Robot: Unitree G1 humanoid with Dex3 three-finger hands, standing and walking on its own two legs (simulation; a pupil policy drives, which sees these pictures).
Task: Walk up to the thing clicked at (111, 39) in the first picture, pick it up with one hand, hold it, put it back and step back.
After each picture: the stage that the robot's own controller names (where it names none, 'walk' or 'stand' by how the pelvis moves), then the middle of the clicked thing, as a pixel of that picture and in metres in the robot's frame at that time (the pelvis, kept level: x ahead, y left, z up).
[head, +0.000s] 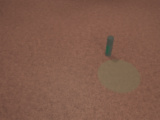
stand; (109, 46) +1.29 -0.26 -0.65
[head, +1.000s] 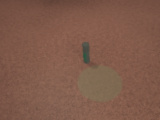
walk; (86, 53) +1.18 +0.09 -0.63
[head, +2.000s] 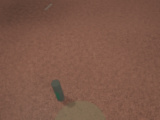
walk; (58, 91) +0.71 +0.29 -0.65
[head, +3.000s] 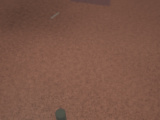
stand; out of the picture +0.48 +0.18 -0.63
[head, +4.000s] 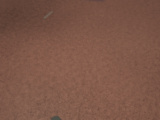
stand; out of the picture +0.42 +0.20 -0.65
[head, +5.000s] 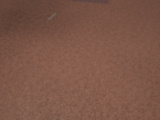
stand; out of the picture +0.40 +0.20 -0.65
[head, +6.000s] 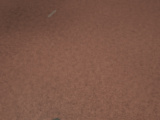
stand; out of the picture +0.39 +0.22 -0.65
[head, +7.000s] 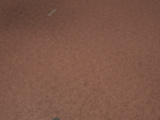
stand; out of the picture +0.39 +0.21 -0.66
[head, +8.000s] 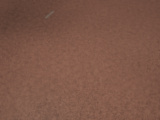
stand; out of the picture +0.37 +0.22 -0.66
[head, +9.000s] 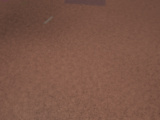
stand; out of the picture +0.36 +0.22 -0.66
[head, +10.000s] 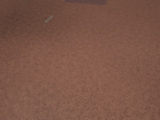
stand; out of the picture +0.36 +0.22 -0.66
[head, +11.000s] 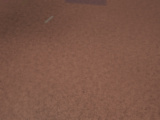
stand; out of the picture +0.36 +0.22 -0.66
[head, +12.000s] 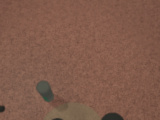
go down; (46, 92) +0.42 +0.20 -0.49
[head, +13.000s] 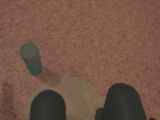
go down; (33, 61) +0.48 +0.20 -0.28
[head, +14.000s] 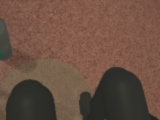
close in; out of the picture +0.48 +0.22 -0.20
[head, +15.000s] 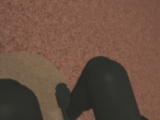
close; out of the picture +0.47 +0.25 -0.17
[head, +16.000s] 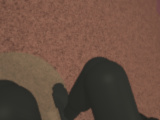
lift; out of the picture +0.45 +0.26 -0.17
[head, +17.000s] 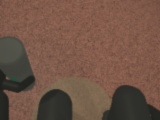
lift; (18, 69) +0.36 +0.22 -0.03
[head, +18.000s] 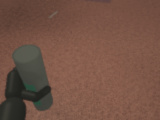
hold; (36, 82) +0.33 +0.17 +0.08
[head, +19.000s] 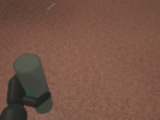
hold; (37, 88) +0.33 +0.17 +0.04
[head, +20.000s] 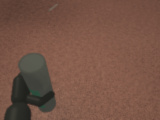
hold; (41, 87) +0.33 +0.16 +0.04
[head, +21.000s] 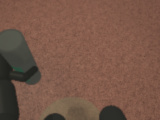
crouch; (23, 62) +0.41 +0.19 -0.03
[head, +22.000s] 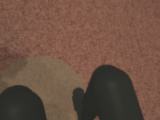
lower; out of the picture +0.49 +0.25 -0.12
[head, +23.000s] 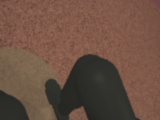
lower; out of the picture +0.50 +0.27 -0.18
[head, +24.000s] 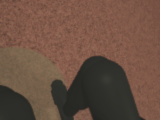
lower; out of the picture +0.49 +0.27 -0.18
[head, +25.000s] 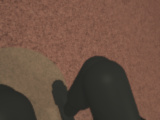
lower; out of the picture +0.48 +0.27 -0.18
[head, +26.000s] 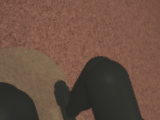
rest; out of the picture +0.47 +0.26 -0.18
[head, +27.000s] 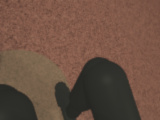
open; out of the picture +0.47 +0.24 -0.18
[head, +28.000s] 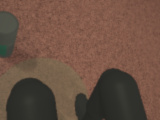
stand; (4, 39) +0.47 +0.22 -0.21
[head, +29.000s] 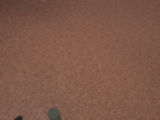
stand; (55, 119) +0.41 +0.17 -0.56
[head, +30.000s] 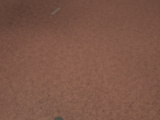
stand; out of the picture +0.40 +0.18 -0.60
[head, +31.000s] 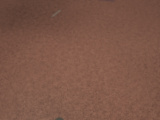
stand; out of the picture +0.40 +0.17 -0.60
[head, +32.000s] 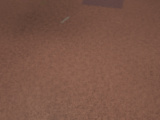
stand; out of the picture +0.41 +0.17 -0.65
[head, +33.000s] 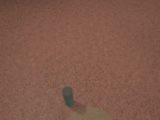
walk; (68, 97) +0.51 +0.12 -0.63
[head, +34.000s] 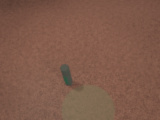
walk; (66, 75) +0.75 +0.22 -0.64
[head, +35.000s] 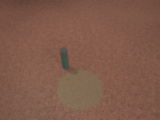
stand; (64, 59) +1.05 +0.22 -0.64
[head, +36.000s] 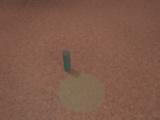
stand; (66, 61) +1.05 +0.19 -0.66
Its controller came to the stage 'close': yes
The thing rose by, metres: 0.69
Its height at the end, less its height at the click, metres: +0.00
